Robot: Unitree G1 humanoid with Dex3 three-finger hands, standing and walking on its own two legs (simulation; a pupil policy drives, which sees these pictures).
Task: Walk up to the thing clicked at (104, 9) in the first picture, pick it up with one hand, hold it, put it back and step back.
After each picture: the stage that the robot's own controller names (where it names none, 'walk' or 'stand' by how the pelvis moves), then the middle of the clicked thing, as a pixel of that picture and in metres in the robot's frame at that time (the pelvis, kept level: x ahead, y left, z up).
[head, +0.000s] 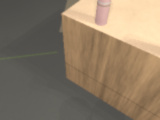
stand; (103, 2) +0.80 -0.10 +0.05
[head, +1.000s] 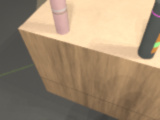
walk; (59, 9) +0.68 +0.15 +0.08
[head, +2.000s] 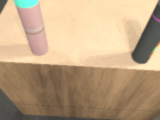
stand; (33, 26) +0.50 +0.19 +0.09
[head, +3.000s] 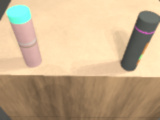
stand; (27, 40) +0.48 +0.22 +0.07
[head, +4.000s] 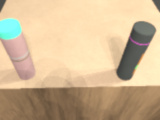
stand; (19, 53) +0.43 +0.24 +0.05
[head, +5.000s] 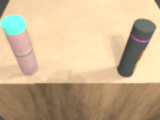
stand; (22, 49) +0.46 +0.23 +0.05
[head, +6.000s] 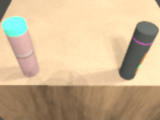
stand; (24, 50) +0.45 +0.23 +0.05
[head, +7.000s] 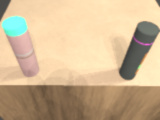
stand; (23, 50) +0.45 +0.23 +0.05
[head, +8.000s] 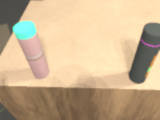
rise first; (34, 53) +0.45 +0.22 +0.05
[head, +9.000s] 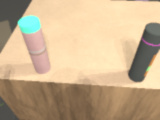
go down; (37, 48) +0.47 +0.22 +0.05
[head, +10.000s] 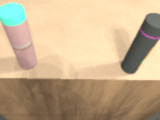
go down; (21, 41) +0.46 +0.20 +0.06
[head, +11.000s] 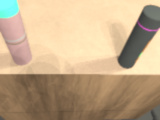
go down; (14, 35) +0.47 +0.21 +0.08
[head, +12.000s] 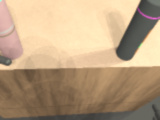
close in; (1, 27) +0.47 +0.23 +0.11
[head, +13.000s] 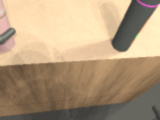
lift; out of the picture +0.50 +0.22 +0.13
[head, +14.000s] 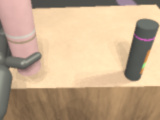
lift; (21, 33) +0.33 +0.16 +0.27
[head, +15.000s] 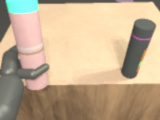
hold; (30, 47) +0.35 +0.15 +0.20
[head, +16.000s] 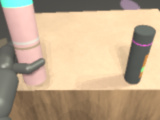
hold; (26, 42) +0.34 +0.16 +0.23
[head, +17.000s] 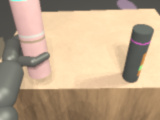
crouch; (32, 36) +0.36 +0.15 +0.24
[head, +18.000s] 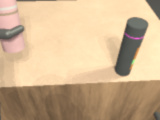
crouch; (4, 9) +0.46 +0.21 +0.25
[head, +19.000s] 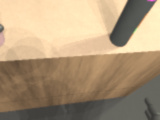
lower; out of the picture +0.51 +0.23 +0.13
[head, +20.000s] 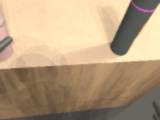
lower; out of the picture +0.48 +0.23 +0.12
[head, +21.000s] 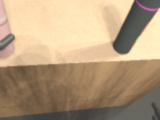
lower; out of the picture +0.48 +0.22 +0.12
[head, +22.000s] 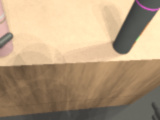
lower; out of the picture +0.49 +0.23 +0.12
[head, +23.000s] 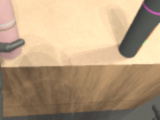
open; (2, 21) +0.47 +0.21 +0.12
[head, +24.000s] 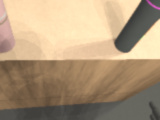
rise; out of the picture +0.46 +0.22 +0.12
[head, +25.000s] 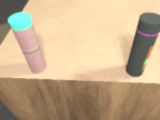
sink last; (30, 46) +0.46 +0.24 +0.09
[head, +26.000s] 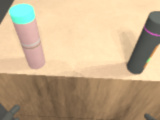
stand; (30, 40) +0.46 +0.21 +0.08
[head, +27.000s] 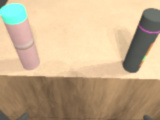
stand; (23, 41) +0.45 +0.22 +0.09
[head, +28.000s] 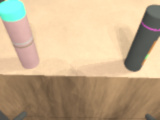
stand; (22, 39) +0.45 +0.22 +0.10
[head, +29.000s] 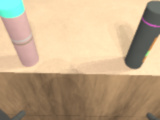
stand; (21, 36) +0.46 +0.22 +0.11
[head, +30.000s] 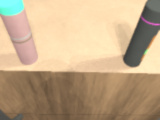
stand; (20, 34) +0.46 +0.22 +0.11
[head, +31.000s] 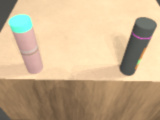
stand; (28, 47) +0.47 +0.22 +0.05
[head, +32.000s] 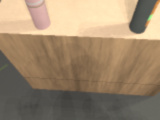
walk; (34, 0) +0.61 +0.20 +0.08
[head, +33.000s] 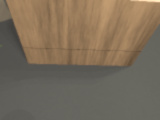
walk; out of the picture +0.94 +0.17 +0.07
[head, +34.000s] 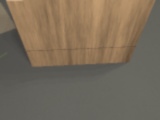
stand; out of the picture +1.04 +0.26 +0.07
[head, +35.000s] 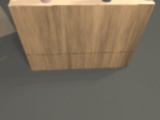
stand; out of the picture +1.03 +0.25 +0.05
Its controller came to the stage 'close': yes
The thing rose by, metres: 0.23
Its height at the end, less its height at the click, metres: +0.00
